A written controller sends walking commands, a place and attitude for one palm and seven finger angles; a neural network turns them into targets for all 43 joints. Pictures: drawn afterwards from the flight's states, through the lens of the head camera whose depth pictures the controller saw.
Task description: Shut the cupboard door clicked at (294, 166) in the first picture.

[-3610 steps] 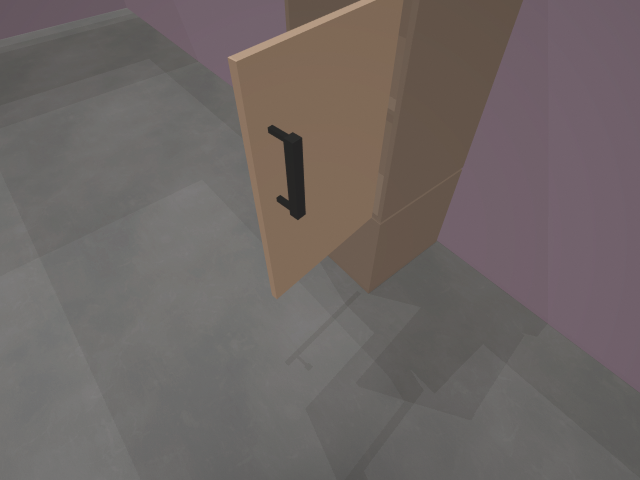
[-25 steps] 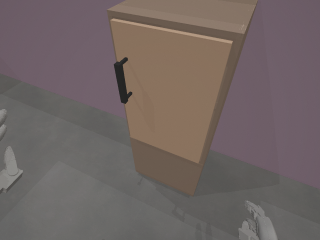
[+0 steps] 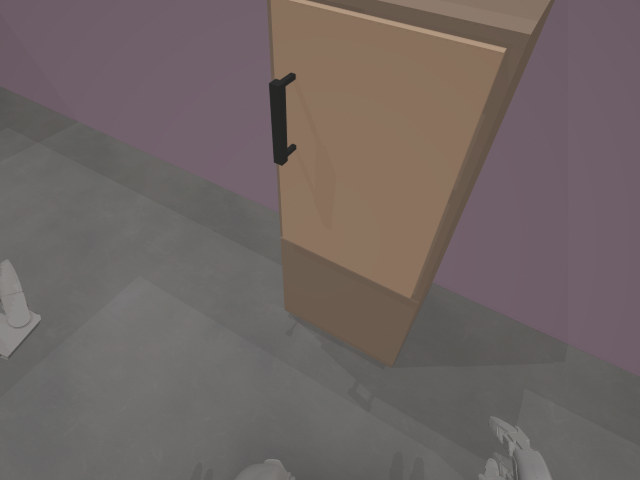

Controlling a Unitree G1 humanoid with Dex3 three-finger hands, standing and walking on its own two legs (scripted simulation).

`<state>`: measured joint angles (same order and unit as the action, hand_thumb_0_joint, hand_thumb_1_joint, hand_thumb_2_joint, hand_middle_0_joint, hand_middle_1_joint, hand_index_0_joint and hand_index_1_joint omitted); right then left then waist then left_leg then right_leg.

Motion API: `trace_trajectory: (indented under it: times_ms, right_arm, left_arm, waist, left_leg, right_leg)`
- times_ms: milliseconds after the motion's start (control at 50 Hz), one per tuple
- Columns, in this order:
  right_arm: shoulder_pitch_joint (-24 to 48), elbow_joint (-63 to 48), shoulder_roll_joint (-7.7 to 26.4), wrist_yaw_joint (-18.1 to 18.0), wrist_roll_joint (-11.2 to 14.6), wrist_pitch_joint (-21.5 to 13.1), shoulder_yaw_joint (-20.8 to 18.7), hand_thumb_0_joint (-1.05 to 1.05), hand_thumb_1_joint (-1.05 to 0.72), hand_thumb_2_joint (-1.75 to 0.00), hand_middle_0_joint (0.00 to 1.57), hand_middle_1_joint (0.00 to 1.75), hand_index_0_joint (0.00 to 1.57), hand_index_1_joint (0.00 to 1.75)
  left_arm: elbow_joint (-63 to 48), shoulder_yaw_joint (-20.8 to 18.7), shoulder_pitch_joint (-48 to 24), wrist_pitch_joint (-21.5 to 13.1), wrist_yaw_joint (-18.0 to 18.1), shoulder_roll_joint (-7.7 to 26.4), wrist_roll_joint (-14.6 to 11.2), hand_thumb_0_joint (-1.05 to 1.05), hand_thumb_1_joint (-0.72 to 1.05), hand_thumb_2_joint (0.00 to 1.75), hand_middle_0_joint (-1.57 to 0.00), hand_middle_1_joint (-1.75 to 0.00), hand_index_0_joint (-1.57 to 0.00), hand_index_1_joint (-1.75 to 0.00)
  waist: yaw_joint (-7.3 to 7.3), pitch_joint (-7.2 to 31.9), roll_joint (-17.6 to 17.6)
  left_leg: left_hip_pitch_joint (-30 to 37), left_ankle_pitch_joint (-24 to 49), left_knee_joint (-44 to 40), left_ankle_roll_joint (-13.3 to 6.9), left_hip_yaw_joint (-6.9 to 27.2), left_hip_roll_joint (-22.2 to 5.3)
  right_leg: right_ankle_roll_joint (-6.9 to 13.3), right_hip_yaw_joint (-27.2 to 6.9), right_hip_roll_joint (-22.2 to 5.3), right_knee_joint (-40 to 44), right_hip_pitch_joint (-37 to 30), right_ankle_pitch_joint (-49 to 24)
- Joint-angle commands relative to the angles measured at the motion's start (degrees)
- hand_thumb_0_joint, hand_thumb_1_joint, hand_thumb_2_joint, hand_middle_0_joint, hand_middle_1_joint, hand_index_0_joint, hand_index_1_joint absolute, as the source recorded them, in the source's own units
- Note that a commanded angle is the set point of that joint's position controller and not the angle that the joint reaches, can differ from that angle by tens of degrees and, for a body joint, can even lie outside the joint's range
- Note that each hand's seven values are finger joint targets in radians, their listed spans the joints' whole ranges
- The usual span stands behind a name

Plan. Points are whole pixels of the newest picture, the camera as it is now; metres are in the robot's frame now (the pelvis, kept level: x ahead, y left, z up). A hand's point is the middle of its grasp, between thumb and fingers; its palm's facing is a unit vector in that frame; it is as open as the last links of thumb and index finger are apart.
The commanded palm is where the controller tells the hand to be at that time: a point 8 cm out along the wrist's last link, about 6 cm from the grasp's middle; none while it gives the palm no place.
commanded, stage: step back with the hand held close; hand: left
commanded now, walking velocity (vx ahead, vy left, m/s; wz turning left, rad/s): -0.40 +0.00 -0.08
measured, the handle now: (285, 120) +0.72 +0.11 +0.07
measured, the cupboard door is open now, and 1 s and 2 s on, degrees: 0 0 0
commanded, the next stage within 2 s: stop stepping back and stand still in 0.34 s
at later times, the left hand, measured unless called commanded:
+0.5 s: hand (19, 415) +0.13 +0.23 +0.19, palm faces +0.24 -0.88 -0.42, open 7.4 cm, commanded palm +0.05 +0.29 +0.20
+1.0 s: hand out of the picture +0.05 +0.23 +0.20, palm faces +0.19 -0.86 -0.48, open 7.4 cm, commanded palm -0.01 +0.31 +0.20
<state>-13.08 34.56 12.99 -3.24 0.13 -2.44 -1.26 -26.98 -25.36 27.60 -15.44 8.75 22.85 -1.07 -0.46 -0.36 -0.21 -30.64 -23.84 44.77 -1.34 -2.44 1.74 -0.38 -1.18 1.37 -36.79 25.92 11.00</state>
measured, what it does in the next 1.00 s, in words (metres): walks backwards: right foot, then left foot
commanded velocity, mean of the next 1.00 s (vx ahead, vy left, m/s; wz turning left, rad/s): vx -0.05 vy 0.01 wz -0.04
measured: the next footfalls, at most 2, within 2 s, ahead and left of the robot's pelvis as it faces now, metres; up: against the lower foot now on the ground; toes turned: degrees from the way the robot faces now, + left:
right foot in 0.46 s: -0.17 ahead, -0.06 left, +0.00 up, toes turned -6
left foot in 0.66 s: -0.01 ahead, +0.09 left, +0.00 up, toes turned -6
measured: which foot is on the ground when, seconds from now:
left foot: down 0.00-0.52, up 0.54-0.64, down 0.66-0.98, up 1.00-1.00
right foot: down 0.00-0.10, up 0.12-0.44, down 0.46-1.00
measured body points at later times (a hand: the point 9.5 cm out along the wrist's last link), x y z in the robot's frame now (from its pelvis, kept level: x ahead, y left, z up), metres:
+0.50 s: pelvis -0.12 +0.01 +0.01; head -0.08 +0.03 +0.46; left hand +0.11 +0.27 +0.21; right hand +0.06 -0.22 -0.06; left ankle +0.07 +0.09 -0.71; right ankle -0.23 -0.11 -0.72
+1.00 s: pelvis -0.18 +0.02 +0.02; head -0.17 +0.04 +0.47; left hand +0.03 +0.27 +0.22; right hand -0.07 -0.21 -0.06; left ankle -0.06 +0.10 -0.70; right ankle -0.22 -0.06 -0.71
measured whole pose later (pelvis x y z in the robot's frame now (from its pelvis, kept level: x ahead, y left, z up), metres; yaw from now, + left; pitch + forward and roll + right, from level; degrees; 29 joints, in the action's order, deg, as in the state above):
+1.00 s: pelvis -0.18 +0.02 +0.02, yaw -6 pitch +1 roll -1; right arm -15.7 34.8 8.4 -3.3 -1.0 -6.5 1.8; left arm -34.8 -22.6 36.7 -11.4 7.4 26.4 -3.0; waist -4.0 1.4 1.7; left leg -25.9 -15.0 30.9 0.4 -1.7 1.6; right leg 4.0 1.8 3.4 -27.7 11.4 18.4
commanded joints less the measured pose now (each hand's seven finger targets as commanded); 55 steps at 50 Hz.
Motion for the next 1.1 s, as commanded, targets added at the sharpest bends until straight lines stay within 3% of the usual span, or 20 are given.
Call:
trace_trajectory:
  times_ms: [0, 40, 80, 120, 160, 300, 380, 420, 460, 500, 560, 640, 680, 720, 780, 900, 920, 960, 980, 1080]
  right_arm:
    - [3.9, -8.3, 4.8, 0.1, 0.2, -2.3, -2.1, 0.0, -0.9, -0.9, 0.2, 0.3, 0.2, 0.3]
    - [4.4, -8.8, 6.3, -0.7, 0.2, -2.3, -2.0, 0.0, -0.9, -0.9, 0.2, 0.3, 0.2, 0.3]
    - [7.4, -9.6, 7.5, -2.2, -1.0, -4.0, -2.6, 0.0, -0.9, -0.9, 0.2, 0.3, 0.2, 0.3]
    - [5.6, -8.0, 5.8, -1.5, -1.4, -5.7, -3.1, 0.0, -0.9, -0.9, 0.2, 0.3, 0.2, 0.3]
    - [5.5, -7.3, 6.5, -0.8, -1.2, -6.8, -4.2, 0.0, -0.9, -0.9, 0.2, 0.3, 0.2, 0.3]
    - [4.5, -2.9, 6.0, -0.4, -1.5, -9.5, -2.0, 0.0, -0.9, -0.9, 0.2, 0.3, 0.2, 0.3]
    - [4.5, -3.0, 5.8, 0.0, -1.9, -7.8, -2.6, 0.0, -0.9, -0.9, 0.2, 0.3, 0.2, 0.3]
    - [6.4, -4.9, 4.8, 0.3, -1.3, -6.4, -1.9, 0.0, -0.9, -0.9, 0.2, 0.3, 0.2, 0.3]
    - [7.5, -7.2, 3.9, 0.0, -0.9, -5.3, -1.0, 0.0, -0.9, -0.9, 0.2, 0.3, 0.2, 0.3]
    - [6.9, -7.9, 3.3, -0.5, 0.2, -4.6, -1.1, 0.0, -0.9, -0.9, 0.2, 0.3, 0.2, 0.3]
    - [6.0, -8.3, 3.6, -1.2, -0.2, -2.5, 0.2, 0.0, -0.9, -0.9, 0.2, 0.3, 0.2, 0.3]
    - [3.6, -6.1, 6.8, -2.5, 0.4, -4.1, -0.5, 0.0, -0.9, -0.9, 0.2, 0.3, 0.2, 0.3]
    - [3.7, -5.8, 8.2, -2.8, 1.0, -5.0, -1.3, 0.0, -0.9, -0.9, 0.2, 0.3, 0.2, 0.3]
    - [2.9, -5.4, 7.9, -2.6, 0.7, -5.0, -1.1, 0.0, -0.9, -0.9, 0.2, 0.3, 0.2, 0.3]
    - [5.0, -6.6, 7.9, -2.9, 0.5, -6.8, -1.0, 0.0, -0.9, -0.9, 0.2, 0.3, 0.2, 0.3]
    - [4.5, -8.3, 4.9, -0.8, -1.1, -7.9, -0.6, 0.0, -0.9, -0.9, 0.2, 0.3, 0.2, 0.3]
    - [4.8, -8.4, 4.6, -0.4, -1.2, -7.0, -0.7, 0.0, -0.9, -0.9, 0.2, 0.3, 0.2, 0.3]
    - [3.4, -6.9, 4.7, -0.3, -1.4, -4.6, -1.7, 0.0, -0.9, -0.9, 0.2, 0.3, 0.2, 0.3]
    - [2.9, -6.4, 5.6, -0.4, -1.0, -3.7, -2.1, 0.0, -0.9, -0.9, 0.2, 0.3, 0.2, 0.3]
    - [4.3, -6.0, 5.2, -1.8, 0.2, -3.7, -0.3, 0.0, -0.9, -0.9, 0.2, 0.3, 0.2, 0.3]
  left_arm:
    - [-13.1, -7.2, -2.1, -2.7, 2.3, 13.5, -0.7, 0.0, 0.9, 0.9, -0.2, -0.3, -0.2, -0.3]
    - [-17.3, -7.7, -1.9, -3.1, 2.1, 13.9, -1.1, 0.0, 0.9, 0.9, -0.2, -0.3, -0.2, -0.3]
    - [-19.3, -10.6, -1.9, -4.1, 2.4, 14.5, -0.2, 0.0, 0.9, 0.9, -0.2, -0.3, -0.2, -0.3]
    - [-20.0, -12.6, -2.0, -4.8, 1.9, 15.5, -0.5, 0.0, 0.9, 0.9, -0.2, -0.3, -0.2, -0.3]
    - [-18.5, -11.9, 0.7, -4.5, 1.3, 12.9, -1.6, 0.0, 0.9, 0.9, -0.2, -0.3, -0.2, -0.3]
    - [-14.5, -2.1, -3.5, -2.2, 0.2, 7.4, -2.5, 0.0, 0.9, 0.9, -0.2, -0.3, -0.2, -0.3]
    - [-15.9, -6.1, -2.1, -2.4, -0.8, 12.7, -3.0, 0.0, 0.9, 0.9, -0.2, -0.3, -0.2, -0.3]
    - [-19.3, -7.9, -1.2, -3.3, -1.4, 14.7, -4.0, 0.0, 0.9, 0.9, -0.2, -0.3, -0.2, -0.3]
    - [-19.9, -12.4, 4.6, -3.2, -0.8, 18.4, -4.5, 0.0, 0.9, 0.9, -0.2, -0.3, -0.2, -0.3]
    - [-19.9, -12.4, 8.9, -1.9, -0.3, 17.6, -4.9, 0.0, 0.9, 0.9, -0.2, -0.3, -0.2, -0.3]
    - [-16.2, -12.9, 11.5, 1.6, 0.7, 16.7, -4.2, 0.0, 0.9, 0.9, -0.2, -0.3, -0.2, -0.3]
    - [-2.2, -5.2, -4.4, 2.0, 1.6, 11.3, -2.1, 0.0, 0.9, 0.9, -0.2, -0.3, -0.2, -0.3]
    - [3.6, -3.2, -8.6, 1.8, 1.3, 10.8, -1.4, 0.0, 0.9, 0.9, -0.2, -0.3, -0.2, -0.3]
    - [1.8, -1.1, -9.5, 1.0, 0.9, 9.8, -1.2, 0.0, 0.9, 0.9, -0.2, -0.3, -0.2, -0.3]
    - [-8.8, -0.8, -12.9, -0.2, 0.9, 10.5, -1.3, 0.0, 0.9, 0.9, -0.2, -0.3, -0.2, -0.3]
    - [-22.4, -8.8, 9.7, 0.1, 0.9, 15.0, -2.3, 0.0, 0.9, 0.9, -0.2, -0.3, -0.2, -0.3]
    - [-22.6, -10.4, 11.4, 0.2, 1.0, 16.1, -2.3, 0.0, 0.9, 0.9, -0.2, -0.3, -0.2, -0.3]
    - [-18.9, -13.0, 11.0, 0.7, 1.8, 17.0, -2.6, 0.0, 0.9, 0.9, -0.2, -0.3, -0.2, -0.3]
    - [-15.9, -14.2, 9.9, 0.9, 2.6, 16.5, -3.0, 0.0, 0.9, 0.9, -0.2, -0.3, -0.2, -0.3]
    - [2.6, -4.0, -3.8, 1.4, 1.8, 8.8, -2.0, 0.0, 0.9, 0.9, -0.2, -0.3, -0.2, -0.3]
  waist:
    - [-1.18, 7.6, 10.5]
    - [-1.49, 5.6, -1.0]
    - [0.06, 5.8, -22.1]
    - [-0.32, 10.2, -14.9]
    - [0.31, 10.7, -10.1]
    - [-0.5, 10.8, -13.2]
    - [0.44, 18.4, -12.4]
    - [0.85, 19.5, -9.1]
    - [0.79, 18.1, -2.3]
    - [0.57, 15.8, 7.3]
    - [-0.74, 8.1, 1.0]
    - [-2.35, -7.3, 1.8]
    - [-1.93, -9.9, 6.1]
    - [-2.08, -7.3, -2.6]
    - [-0.65, -3.4, -11.1]
    - [0.92, 13.9, -12.1]
    - [0.79, 14.3, -9.5]
    - [0.55, 9.0, 6.0]
    - [0.45, 5.9, 7.6]
    - [-1.61, -5.0, 4.8]
  left_leg:
    - [11.8, -0.1, 0.4, 0.6, 3.9, -2.5]
    - [11.3, -0.7, -17.9, -1.4, 8.6, -5.3]
    - [-7.2, -1.7, -32.5, -7.9, 25.4, -21.1]
    - [-10.1, -9.8, -35.3, -9.0, 22.3, -24.3]
    - [-0.3, -1.7, -30.1, -7.6, 16.6, -20.9]
    - [22.7, 16.7, -31.0, -3.2, 13.3, -18.0]
    - [27.2, 25.5, -28.0, 1.1, 8.5, -16.2]
    - [27.9, 27.5, -23.1, 2.6, 3.4, -12.8]
    - [24.8, 11.2, -14.3, 3.6, -2.2, -6.3]
    - [20.1, 8.6, -4.0, 3.3, 0.0, -2.4]
    - [10.4, 10.3, -1.6, 2.5, 1.9, -3.9]
    - [11.5, 8.5, -10.4, 0.8, 4.6, -5.1]
    - [12.9, 12.4, -12.8, -0.3, 4.6, -5.0]
    - [13.8, 8.2, -21.4, -0.6, 12.3, -7.9]
    - [6.4, -20.7, -41.3, -0.2, 26.7, -13.2]
    - [8.8, -6.5, -30.2, 4.0, 7.4, -5.8]
    - [7.2, -4.6, -21.8, 3.6, 4.1, -3.7]
    - [-0.5, 1.0, 3.6, 2.6, 2.1, -1.0]
    - [-7.0, 0.7, 12.8, 2.7, 3.7, -1.5]
    - [-1.1, 4.3, 4.4, 1.3, 4.1, -6.6]
  right_leg:
    - [7.2, -15.8, -16.1, 19.4, 4.2, 11.5]
    - [2.8, -8.0, -7.5, 9.4, 4.5, 11.5]
    - [-1.3, 0.2, 3.3, -17.7, -10.2, 9.5]
    - [-1.0, -3.3, 3.9, -34.3, -14.1, 14.3]
    - [-1.1, -1.5, 3.3, -29.0, -8.0, 15.6]
    - [-1.4, 2.7, 3.1, 0.9, -3.3, 19.9]
    - [0.8, 3.5, 2.8, 17.2, -11.3, 10.0]
    - [2.1, 1.9, -0.4, 21.3, -11.4, 5.6]
    - [4.8, -2.6, -8.1, 21.6, -7.6, 1.0]
    - [7.3, -5.8, -14.1, 20.0, -6.0, 0.6]
    - [8.9, -8.4, -15.3, 18.8, -5.1, 4.2]
    - [4.6, -6.4, -11.9, 21.0, 1.5, 14.6]
    - [3.5, -5.2, -9.5, 20.1, 0.3, 7.8]
    - [1.7, 1.3, -4.9, 12.4, -1.2, 11.8]
    - [0.3, 1.3, 1.8, 0.7, -11.1, 14.9]
    - [3.4, 3.7, 1.0, 12.5, -25.9, 13.3]
    - [5.1, -0.1, -2.8, 15.0, -25.4, 15.6]
    - [13.1, -23.9, -18.4, 26.4, -15.8, 31.2]
    - [15.9, -28.8, -22.6, 28.8, -14.5, 29.9]
    - [10.1, -13.3, -15.8, 24.2, -3.6, 22.6]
